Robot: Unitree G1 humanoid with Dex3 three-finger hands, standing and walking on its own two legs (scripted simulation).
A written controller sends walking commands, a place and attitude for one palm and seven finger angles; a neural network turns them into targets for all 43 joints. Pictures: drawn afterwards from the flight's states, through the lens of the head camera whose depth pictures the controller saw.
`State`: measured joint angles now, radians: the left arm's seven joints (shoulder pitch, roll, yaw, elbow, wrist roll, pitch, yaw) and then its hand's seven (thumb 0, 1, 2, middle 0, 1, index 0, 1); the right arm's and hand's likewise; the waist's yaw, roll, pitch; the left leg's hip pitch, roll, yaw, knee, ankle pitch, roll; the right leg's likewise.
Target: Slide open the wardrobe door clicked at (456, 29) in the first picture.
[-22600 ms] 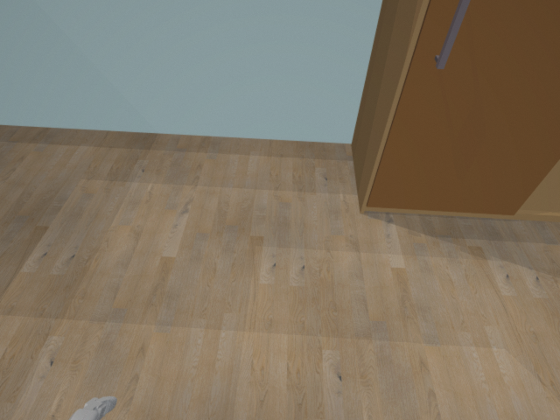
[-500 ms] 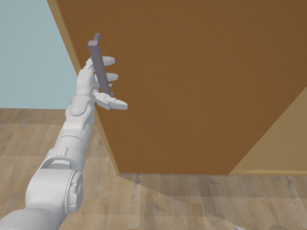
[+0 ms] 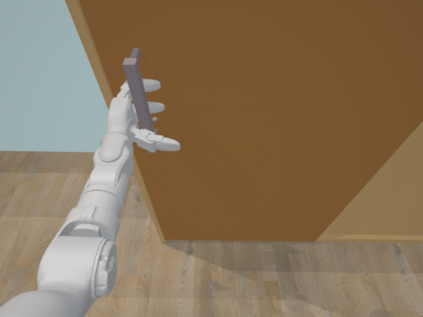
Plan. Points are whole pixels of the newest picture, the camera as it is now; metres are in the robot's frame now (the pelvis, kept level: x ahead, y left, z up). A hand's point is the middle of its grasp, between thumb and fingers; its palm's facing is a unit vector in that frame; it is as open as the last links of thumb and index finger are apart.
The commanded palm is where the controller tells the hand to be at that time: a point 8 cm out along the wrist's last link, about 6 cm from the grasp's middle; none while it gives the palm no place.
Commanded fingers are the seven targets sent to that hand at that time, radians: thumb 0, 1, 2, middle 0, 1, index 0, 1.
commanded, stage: grip the handle and tug to test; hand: left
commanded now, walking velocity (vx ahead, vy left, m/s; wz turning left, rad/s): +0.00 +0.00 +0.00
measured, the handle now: (145, 106) +0.50 +0.14 +0.13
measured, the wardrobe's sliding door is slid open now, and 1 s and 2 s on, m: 0.00 0.00 0.01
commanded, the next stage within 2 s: tug the door sideways, standing still in 1.30 s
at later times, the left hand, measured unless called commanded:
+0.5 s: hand (154, 118) +0.46 +0.11 +0.13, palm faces -0.01 -1.00 -0.01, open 6.7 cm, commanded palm +0.43 +0.16 +0.13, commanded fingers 0.00 0.90 0.90 -0.45 -1.40 -0.45 -1.40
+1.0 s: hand (154, 118) +0.46 +0.11 +0.13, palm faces -0.02 -1.00 -0.01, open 5.2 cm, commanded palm +0.43 +0.15 +0.13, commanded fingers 0.00 0.90 0.90 -0.45 -1.40 -0.45 -1.40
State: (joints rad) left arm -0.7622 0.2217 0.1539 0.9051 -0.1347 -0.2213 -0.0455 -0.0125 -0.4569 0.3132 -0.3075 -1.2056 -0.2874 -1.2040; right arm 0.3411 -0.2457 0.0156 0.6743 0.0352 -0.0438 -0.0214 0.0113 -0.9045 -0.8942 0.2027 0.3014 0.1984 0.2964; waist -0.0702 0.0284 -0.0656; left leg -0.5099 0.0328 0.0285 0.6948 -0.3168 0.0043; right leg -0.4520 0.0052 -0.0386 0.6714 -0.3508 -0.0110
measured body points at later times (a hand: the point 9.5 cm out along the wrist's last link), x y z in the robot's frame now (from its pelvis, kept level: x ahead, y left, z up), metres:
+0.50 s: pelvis +0.00 -0.01 +0.00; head +0.04 -0.01 +0.45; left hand +0.45 +0.16 +0.13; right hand +0.08 -0.26 -0.12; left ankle +0.02 +0.12 -0.72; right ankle -0.01 -0.11 -0.72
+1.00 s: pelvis +0.00 +0.00 +0.00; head +0.04 -0.01 +0.45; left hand +0.45 +0.16 +0.13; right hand +0.07 -0.26 -0.12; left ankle +0.02 +0.12 -0.72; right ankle -0.01 -0.11 -0.72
